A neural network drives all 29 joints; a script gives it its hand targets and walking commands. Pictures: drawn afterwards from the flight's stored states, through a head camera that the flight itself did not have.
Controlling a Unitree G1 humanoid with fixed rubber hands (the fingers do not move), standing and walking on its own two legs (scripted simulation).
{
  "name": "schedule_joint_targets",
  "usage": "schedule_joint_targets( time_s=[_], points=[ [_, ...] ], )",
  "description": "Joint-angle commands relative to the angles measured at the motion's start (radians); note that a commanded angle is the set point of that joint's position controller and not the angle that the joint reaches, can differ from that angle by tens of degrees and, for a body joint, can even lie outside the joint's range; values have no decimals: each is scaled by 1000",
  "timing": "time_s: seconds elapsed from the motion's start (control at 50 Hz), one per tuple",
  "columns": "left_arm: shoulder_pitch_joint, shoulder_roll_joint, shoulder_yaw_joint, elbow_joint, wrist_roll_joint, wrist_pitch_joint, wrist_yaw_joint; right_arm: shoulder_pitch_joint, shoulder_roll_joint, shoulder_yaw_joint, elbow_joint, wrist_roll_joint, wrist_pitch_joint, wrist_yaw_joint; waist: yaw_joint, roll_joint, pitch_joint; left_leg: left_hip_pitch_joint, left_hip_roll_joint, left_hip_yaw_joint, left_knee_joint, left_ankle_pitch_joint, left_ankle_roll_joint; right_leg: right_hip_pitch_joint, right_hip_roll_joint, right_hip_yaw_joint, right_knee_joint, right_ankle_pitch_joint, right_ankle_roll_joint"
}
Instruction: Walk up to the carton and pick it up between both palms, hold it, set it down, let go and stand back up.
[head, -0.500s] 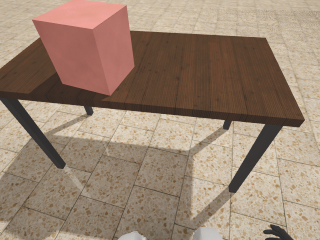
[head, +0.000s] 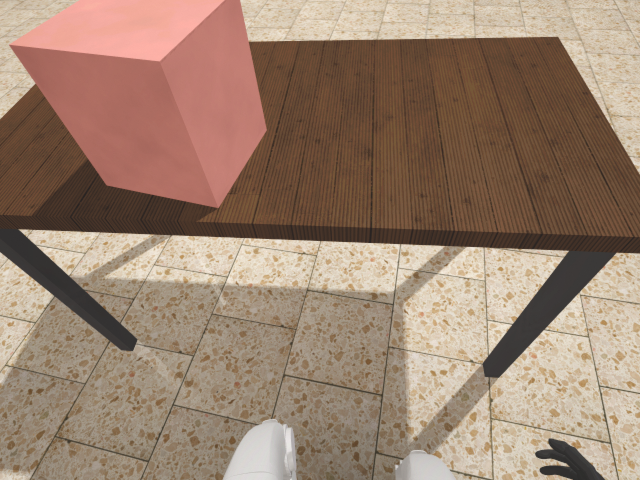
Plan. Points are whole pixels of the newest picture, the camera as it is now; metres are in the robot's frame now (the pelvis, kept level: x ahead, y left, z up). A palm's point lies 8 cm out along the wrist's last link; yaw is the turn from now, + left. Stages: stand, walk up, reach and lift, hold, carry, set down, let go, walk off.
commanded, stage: walk up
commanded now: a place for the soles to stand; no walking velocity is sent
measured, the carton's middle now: (165, 96) +0.67 +0.25 +0.13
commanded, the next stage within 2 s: none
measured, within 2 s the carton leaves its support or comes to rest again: neither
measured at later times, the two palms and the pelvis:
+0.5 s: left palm out of the picture +0.13 +0.47 -0.05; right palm out of the picture +0.14 -0.18 -0.09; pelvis +0.07 +0.13 +0.01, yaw -5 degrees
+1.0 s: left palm out of the picture +0.18 +0.57 -0.11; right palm (406, 447) +0.19 -0.09 -0.10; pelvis +0.11 +0.24 -0.02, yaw -4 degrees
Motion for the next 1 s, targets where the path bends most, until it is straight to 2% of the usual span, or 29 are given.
schedule_joint_targets(
  time_s=[0.0, 0.04, 0.06, 0.08, 0.1, 0.12, 0.18, 0.26, 0.34, 0.42, 0.46, 0.5, 0.52, 0.54, 0.56, 0.58, 0.6, 0.62, 0.64, 0.68, 0.7, 0.8, 0.84, 0.86, 0.88, 0.9, 0.92, 0.94, 0.98],
  points=[
    [10, 442, 173, -61, 24, -35, 65, -56, -231, -117, -106, -1, -55, -3, -21, -235, -227, 66, 82, -162, -185, 31, -44, 52, -326, 456, -282, 280, -307],
    [-107, 421, 160, -64, 26, -24, 61, 123, -239, -134, -25, -2, -62, -2, -141, -175, -277, 458, 50, -113, -377, 143, -32, -238, -260, 302, -150, 137, -230],
    [-101, 328, 130, -55, 39, -16, 59, 292, -275, -156, 50, -8, -65, -12, -209, 13, -348, 766, 10, -148, -454, 47, -21, -426, -157, 143, 108, 139, -143],
    [-35, 190, 92, -31, 30, -13, 57, 337, -327, -161, 57, -20, -69, -25, -238, 358, -312, 770, 115, -349, -685, -144, -26, -583, 39, 28, 424, -141, -71],
    [16, 211, 99, -18, 13, 8, 60, 192, -353, -158, 7, -3, -74, -23, -165, 300, -273, 617, 222, -568, -976, -376, -37, -568, 109, 30, 530, -132, -71],
    [30, 287, 116, 1, 18, 22, 58, 89, -372, -165, -22, 25, -65, -19, -118, 208, -250, 522, 264, -655, -1101, -540, -43, -499, 86, 64, 565, -76, -84],
    [-33, 298, 133, 35, 9, 49, 36, 34, -324, -151, -51, 2, -67, -35, -74, 78, -39, 346, 225, -500, -1090, -469, -117, -441, 26, 69, 559, 55, -72],
    [-13, 326, 145, 40, 2, 56, 21, 25, -277, -132, -69, -10, -73, -34, -41, 10, 52, 280, 223, -402, -1048, -464, -18, -336, -9, 37, 425, 74, -59],
    [-30, 301, 136, 21, -3, 52, 11, 55, -260, -126, -73, -9, -83, -31, -51, -85, 42, 347, 220, -307, -1009, -313, 16, -292, -17, 20, 262, 80, -75],
    [-57, 281, 119, -1, -10, 43, 11, 114, -257, -123, -61, -12, -81, -27, -87, -75, -8, 436, 215, -242, -951, -117, 23, -247, -21, -18, 115, 49, -100],
    [-25, 271, 117, -1, -12, 37, 17, 117, -251, -120, -61, -16, -72, -27, -77, -41, -62, 466, 217, -198, -875, 137, 26, -181, -20, -65, 39, 15, -117],
    [89, 259, 118, 20, -19, 27, 30, 58, -237, -114, -89, -17, -60, -28, -13, -47, -115, 367, 197, -116, -717, 422, 11, 20, -8, -84, -93, 13, -151],
    [236, 257, 133, 55, -20, 17, 41, -35, -221, -105, -128, -17, -55, -26, 97, -98, -138, 173, 141, -2, -518, 576, -43, 281, 8, -70, -262, 103, -178],
    [401, 302, 160, 89, -10, 13, 56, -64, -170, -89, -147, -17, -56, -29, 202, -270, -223, 38, 49, 80, -171, 578, -99, 508, -15, 21, -328, 167, -188],
    [412, 373, 178, 81, -6, 23, 67, -54, -80, -59, -171, -1, -54, -36, 199, -535, -248, -212, -90, 45, 65, -95, -124, 610, -260, 499, -427, 258, -291],
    [327, 406, 177, 29, -3, 23, 67, -62, -142, -69, -170, -1, -38, -44, 150, -369, -310, -285, -90, -118, 155, -143, -134, 579, -390, 866, -554, 85, -387],
    [189, 457, 184, -19, 3, 17, 83, -79, -238, -93, -143, -10, -27, -40, 118, -252, -268, -221, -28, -204, 231, -109, -126, 434, -456, 1005, -621, -25, -435],
    [112, 437, 172, -29, 7, 8, 88, -106, -261, -101, -123, -14, -27, -34, 86, -142, -192, -180, -7, -203, 231, -64, -121, 317, -419, 909, -596, 35, -427],
    [63, 410, 163, -25, 11, -1, 87, -77, -248, -107, -111, -12, -30, -30, 44, -108, -167, -167, 14, -197, 212, -34, -115, 289, -375, 755, -520, 175, -392],
    [3, 370, 150, -38, 12, -6, 79, 23, -217, -109, -78, 0, -30, -33, -25, -136, -191, -84, 36, -199, 147, -11, -101, 194, -310, 530, -388, 305, -320],
    [-16, 372, 148, -44, 19, -11, 76, 48, -214, -109, -71, 1, -30, -31, -39, -153, -205, -34, 32, -188, 135, 5, -90, 133, -294, 477, -357, 321, -314],
    [-67, 445, 170, -50, 47, -23, 62, 0, -229, -110, -77, -1, -32, -14, -34, -268, -167, 84, 79, -155, -140, 4, -46, -73, -290, 451, -368, -86, -295],
    [-165, 443, 164, -52, 51, -12, 50, 117, -240, -125, -12, 3, -40, -13, -103, -254, -204, 377, 49, -85, -299, 57, -20, -274, -255, 360, -291, -172, -242],
    [-170, 376, 139, -41, 62, 0, 44, 257, -253, -138, 62, 4, -44, -19, -156, -133, -263, 621, -1, -85, -379, -17, -8, -413, -177, 227, -76, -158, -176],
    [-117, 248, 105, -13, 66, 10, 44, 369, -283, -149, 110, -1, -49, -30, -215, 156, -270, 750, 28, -216, -555, -179, 0, -568, -39, 48, 292, -182, -96],
    [-74, 133, 68, -5, 46, 22, 39, 300, -292, -126, 80, -3, -61, -36, -190, 346, -182, 548, 135, -448, -784, -411, -14, -643, 93, 35, 568, -199, -71],
    [-54, 212, 92, -11, 36, 34, 41, 136, -353, -132, 21, 23, -66, -39, -120, 242, -153, 394, 256, -703, -1077, -562, 1, -564, 106, 103, 573, -108, -86],
    [-76, 272, 107, 4, 33, 38, 34, 38, -370, -135, -12, 32, -69, -44, -81, 168, -90, 327, 281, -770, -1169, -629, -12, -518, 77, 106, 578, -64, -87],
    [-119, 287, 114, 26, 25, 45, 15, 13, -346, -130, -22, 14, -80, -56, -60, 71, -1, 287, 232, -625, -1079, -492, -56, -477, 18, 106, 535, 23, -65]
  ],
)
